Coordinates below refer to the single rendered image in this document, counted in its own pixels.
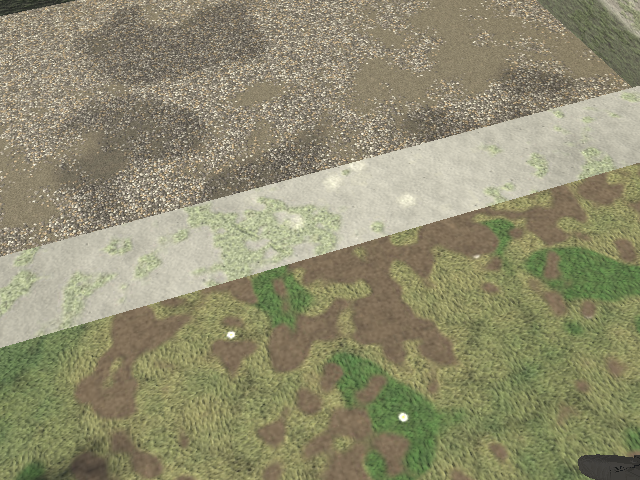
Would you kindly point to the right robot hand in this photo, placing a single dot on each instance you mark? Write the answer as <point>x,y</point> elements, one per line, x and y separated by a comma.
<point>610,467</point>

